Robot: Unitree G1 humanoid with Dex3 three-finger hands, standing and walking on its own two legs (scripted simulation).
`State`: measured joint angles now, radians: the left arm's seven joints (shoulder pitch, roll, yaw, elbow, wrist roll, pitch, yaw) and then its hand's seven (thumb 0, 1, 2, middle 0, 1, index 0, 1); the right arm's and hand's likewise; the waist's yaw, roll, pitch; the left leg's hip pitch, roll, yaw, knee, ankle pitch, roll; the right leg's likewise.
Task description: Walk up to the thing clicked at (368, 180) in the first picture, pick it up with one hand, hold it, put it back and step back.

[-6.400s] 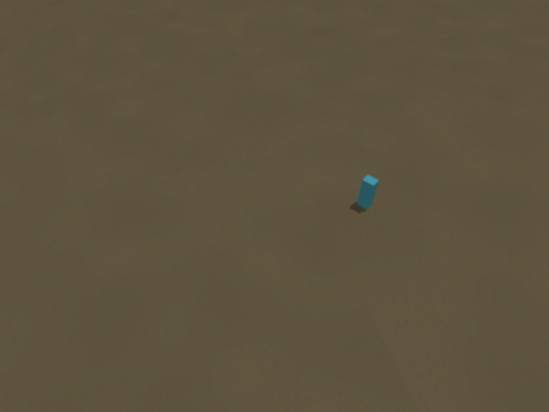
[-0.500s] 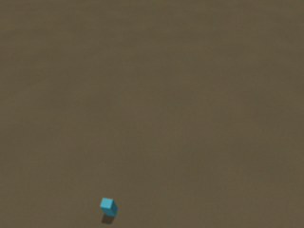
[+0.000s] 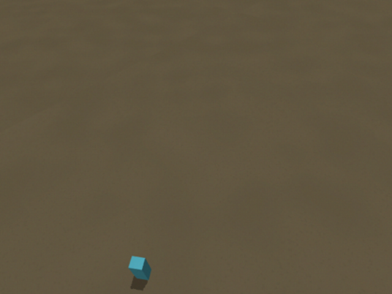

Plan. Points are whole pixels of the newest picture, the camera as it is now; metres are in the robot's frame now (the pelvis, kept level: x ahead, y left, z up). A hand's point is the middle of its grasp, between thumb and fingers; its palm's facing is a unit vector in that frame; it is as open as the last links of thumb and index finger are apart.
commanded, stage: stand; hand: left
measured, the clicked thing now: (140, 268) +0.38 +0.30 -0.70
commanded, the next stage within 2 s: go down in 0.74 s
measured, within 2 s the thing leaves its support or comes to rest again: neither
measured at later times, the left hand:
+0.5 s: hand out of the picture +0.08 +0.25 -0.16, palm faces -0.04 -0.94 -0.35, open 7.4 cm
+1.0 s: hand out of the picture +0.13 +0.25 -0.16, palm faces +0.03 -0.94 -0.33, open 9.2 cm
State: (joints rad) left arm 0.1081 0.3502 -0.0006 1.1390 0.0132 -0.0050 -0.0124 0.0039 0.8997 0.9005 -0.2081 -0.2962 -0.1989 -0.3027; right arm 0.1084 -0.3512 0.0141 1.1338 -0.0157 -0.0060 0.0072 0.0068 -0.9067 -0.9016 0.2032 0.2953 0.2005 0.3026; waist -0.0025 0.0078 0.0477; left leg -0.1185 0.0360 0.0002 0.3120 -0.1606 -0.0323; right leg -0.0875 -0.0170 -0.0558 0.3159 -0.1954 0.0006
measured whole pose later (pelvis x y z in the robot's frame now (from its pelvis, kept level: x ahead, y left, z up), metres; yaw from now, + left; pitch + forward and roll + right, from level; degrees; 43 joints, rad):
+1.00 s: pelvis -0.01 +0.00 -0.01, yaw +0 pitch +3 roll +0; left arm -0.02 0.32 0.10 1.09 0.03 -0.02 -0.01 0.01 0.71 0.71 -0.11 -0.17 -0.10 -0.18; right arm 0.18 -0.30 -0.01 0.88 0.03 -0.04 -0.03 0.01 -0.95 -0.91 0.20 0.29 0.20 0.30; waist -0.01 0.01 0.05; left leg -0.30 0.04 0.00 0.47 -0.22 -0.03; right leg -0.27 -0.02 -0.06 0.47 -0.25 0.00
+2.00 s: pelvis -0.02 +0.02 -0.12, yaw -1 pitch +20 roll -3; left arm 0.28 0.39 0.37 0.42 -0.04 0.12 -0.15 -0.01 -0.59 0.04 -0.09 -0.09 -0.08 -0.10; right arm 0.20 -0.24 -0.01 0.54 -0.01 -0.18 -0.06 0.01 -0.90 -0.90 0.21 0.30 0.20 0.30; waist -0.03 0.00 -0.13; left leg -1.07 0.05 -0.04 1.28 -0.57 -0.01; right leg -1.00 -0.02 -0.06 1.22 -0.58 0.02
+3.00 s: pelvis -0.09 +0.02 -0.35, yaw -7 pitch +32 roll -7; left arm -0.38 0.91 0.96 1.10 -0.23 -0.36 -0.71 -0.02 -0.60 0.06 -0.05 -0.11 -0.07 -0.09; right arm 0.06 -0.35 0.10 0.70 -0.06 -0.21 -0.10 0.01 -0.90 -0.90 0.21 0.30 0.20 0.30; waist -0.01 -0.05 -0.10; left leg -1.99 0.06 -0.13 2.09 -0.68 -0.02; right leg -1.91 0.00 -0.09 2.02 -0.69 0.01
